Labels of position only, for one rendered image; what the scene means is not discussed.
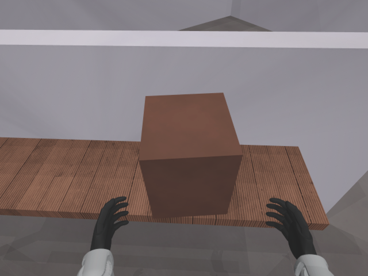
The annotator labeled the robot left hand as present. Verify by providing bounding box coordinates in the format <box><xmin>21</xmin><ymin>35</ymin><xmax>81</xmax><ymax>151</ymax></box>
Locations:
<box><xmin>90</xmin><ymin>196</ymin><xmax>129</xmax><ymax>251</ymax></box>

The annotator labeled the robot right forearm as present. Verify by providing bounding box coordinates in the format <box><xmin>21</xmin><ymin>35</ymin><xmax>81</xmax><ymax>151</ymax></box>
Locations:
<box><xmin>294</xmin><ymin>254</ymin><xmax>334</xmax><ymax>276</ymax></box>

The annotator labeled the table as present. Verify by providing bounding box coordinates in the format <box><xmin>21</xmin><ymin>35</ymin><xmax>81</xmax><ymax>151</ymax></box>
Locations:
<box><xmin>0</xmin><ymin>137</ymin><xmax>330</xmax><ymax>231</ymax></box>

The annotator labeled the robot right hand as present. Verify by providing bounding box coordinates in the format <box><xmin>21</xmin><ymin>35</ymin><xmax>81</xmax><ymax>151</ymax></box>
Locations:
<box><xmin>266</xmin><ymin>198</ymin><xmax>317</xmax><ymax>259</ymax></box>

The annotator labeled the robot left forearm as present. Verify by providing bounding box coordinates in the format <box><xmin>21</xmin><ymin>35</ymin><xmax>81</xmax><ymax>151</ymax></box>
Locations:
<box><xmin>77</xmin><ymin>248</ymin><xmax>114</xmax><ymax>276</ymax></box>

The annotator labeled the carton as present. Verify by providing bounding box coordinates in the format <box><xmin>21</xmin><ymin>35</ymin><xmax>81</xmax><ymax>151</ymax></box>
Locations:
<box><xmin>139</xmin><ymin>93</ymin><xmax>243</xmax><ymax>219</ymax></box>

